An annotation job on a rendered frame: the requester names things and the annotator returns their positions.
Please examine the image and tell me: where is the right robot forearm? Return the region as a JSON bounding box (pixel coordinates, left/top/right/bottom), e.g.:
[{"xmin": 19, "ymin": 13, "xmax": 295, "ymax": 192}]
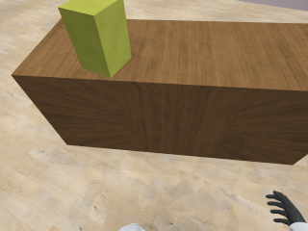
[{"xmin": 289, "ymin": 221, "xmax": 308, "ymax": 231}]

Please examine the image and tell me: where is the carton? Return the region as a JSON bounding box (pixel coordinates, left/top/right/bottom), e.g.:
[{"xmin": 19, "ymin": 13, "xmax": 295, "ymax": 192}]
[{"xmin": 58, "ymin": 0, "xmax": 132, "ymax": 78}]

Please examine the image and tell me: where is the right robot hand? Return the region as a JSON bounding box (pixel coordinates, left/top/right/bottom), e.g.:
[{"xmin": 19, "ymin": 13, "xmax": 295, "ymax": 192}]
[{"xmin": 266, "ymin": 191, "xmax": 307, "ymax": 226}]

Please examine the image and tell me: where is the pedestal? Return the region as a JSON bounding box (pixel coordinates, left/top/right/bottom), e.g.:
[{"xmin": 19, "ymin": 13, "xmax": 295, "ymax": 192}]
[{"xmin": 11, "ymin": 18, "xmax": 308, "ymax": 166}]

